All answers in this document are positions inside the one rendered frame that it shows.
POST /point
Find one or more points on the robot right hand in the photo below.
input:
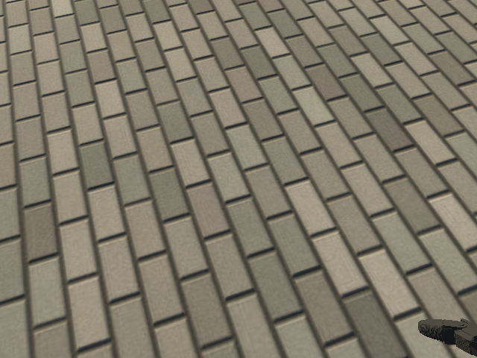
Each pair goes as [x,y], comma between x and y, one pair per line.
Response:
[462,333]

